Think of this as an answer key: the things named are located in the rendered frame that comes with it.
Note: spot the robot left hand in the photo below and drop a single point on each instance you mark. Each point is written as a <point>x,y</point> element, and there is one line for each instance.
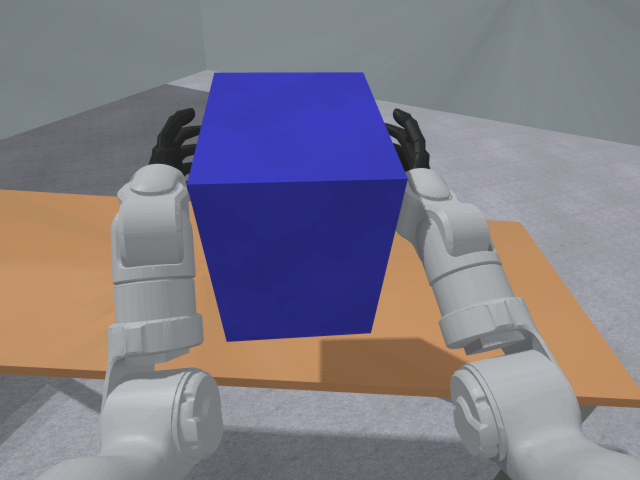
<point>168,150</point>

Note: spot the robot left upper arm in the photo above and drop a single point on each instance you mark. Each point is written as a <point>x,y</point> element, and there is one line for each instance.
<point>156,425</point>

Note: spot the robot left forearm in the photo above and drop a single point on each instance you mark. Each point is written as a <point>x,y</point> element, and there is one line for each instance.
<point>153,264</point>

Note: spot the robot right hand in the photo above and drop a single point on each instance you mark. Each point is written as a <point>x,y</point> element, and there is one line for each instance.
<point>413,152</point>

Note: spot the robot right forearm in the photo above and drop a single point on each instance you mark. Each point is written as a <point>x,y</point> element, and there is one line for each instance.
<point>452,239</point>

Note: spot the robot right upper arm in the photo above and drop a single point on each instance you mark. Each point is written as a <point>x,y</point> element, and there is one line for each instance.
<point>518,411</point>

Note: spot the table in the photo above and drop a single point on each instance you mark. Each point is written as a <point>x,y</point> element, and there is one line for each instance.
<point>57,302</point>

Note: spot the carton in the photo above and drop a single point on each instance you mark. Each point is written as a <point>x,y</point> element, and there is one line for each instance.
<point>296,189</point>

